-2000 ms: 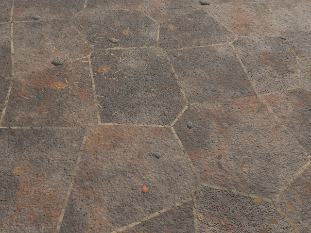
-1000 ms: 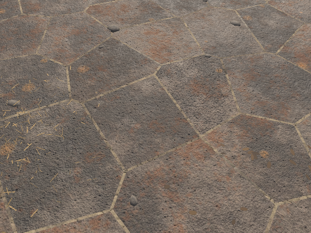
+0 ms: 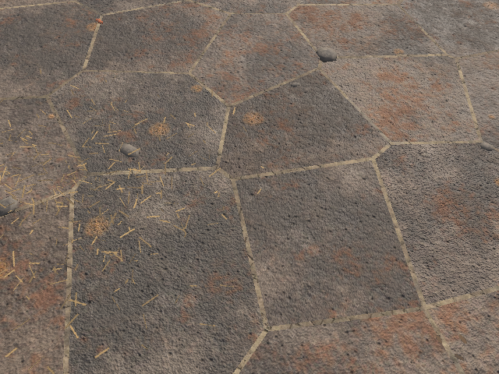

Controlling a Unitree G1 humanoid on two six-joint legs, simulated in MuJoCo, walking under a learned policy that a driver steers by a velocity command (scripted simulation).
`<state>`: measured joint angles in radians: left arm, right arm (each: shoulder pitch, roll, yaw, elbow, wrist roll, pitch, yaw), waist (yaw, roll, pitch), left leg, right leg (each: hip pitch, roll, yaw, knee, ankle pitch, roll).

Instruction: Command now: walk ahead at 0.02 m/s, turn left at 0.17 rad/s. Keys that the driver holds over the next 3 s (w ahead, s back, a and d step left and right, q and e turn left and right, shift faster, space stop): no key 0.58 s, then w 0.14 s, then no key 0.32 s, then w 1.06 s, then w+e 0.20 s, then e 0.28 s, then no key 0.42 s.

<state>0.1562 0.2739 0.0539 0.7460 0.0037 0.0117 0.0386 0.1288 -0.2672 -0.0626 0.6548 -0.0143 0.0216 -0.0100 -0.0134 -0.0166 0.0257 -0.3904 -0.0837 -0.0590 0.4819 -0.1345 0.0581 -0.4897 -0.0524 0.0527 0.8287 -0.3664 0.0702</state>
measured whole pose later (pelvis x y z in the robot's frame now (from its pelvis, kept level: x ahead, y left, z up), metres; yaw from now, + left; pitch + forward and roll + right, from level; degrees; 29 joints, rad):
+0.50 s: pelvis +0.04 -0.04 +0.00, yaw +1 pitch -1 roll +0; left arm 0.21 0.21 0.02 0.79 0.01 -0.03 0.02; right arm 0.19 -0.22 -0.05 0.80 -0.01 0.01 -0.02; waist 0.00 0.00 0.03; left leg -0.29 -0.02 -0.09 0.55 -0.24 -0.02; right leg -0.22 0.01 -0.01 0.56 -0.33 -0.01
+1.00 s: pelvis +0.11 +0.00 +0.01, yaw +1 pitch +0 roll -1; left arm 0.24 0.28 0.06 0.90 -0.01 -0.01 0.04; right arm 0.21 -0.22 -0.05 0.93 0.00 -0.05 -0.01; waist 0.00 -0.04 0.03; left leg -0.21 -0.03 0.02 0.45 -0.24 0.05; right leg -0.34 -0.03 0.03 0.92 -0.49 0.06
